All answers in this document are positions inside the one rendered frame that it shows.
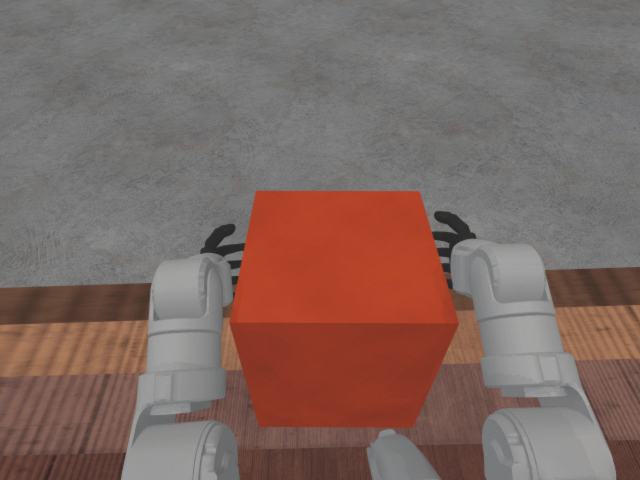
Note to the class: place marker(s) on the robot left hand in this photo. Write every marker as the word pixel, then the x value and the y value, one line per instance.
pixel 214 240

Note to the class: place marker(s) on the robot right thigh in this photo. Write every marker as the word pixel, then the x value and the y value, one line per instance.
pixel 395 457

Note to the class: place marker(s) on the right robot upper arm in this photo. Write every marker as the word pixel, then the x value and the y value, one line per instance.
pixel 544 443

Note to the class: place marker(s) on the carton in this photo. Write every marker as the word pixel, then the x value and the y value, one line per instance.
pixel 342 314

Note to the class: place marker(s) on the left robot forearm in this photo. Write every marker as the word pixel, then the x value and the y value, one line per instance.
pixel 183 372

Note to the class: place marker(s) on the right robot shin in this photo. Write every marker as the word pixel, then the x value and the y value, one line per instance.
pixel 386 432

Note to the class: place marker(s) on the robot right hand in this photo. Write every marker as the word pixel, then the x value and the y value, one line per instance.
pixel 459 227

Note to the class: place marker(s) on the right robot forearm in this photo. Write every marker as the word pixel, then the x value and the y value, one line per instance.
pixel 524 355

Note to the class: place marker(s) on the left robot upper arm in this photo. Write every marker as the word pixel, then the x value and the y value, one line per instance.
pixel 199 450

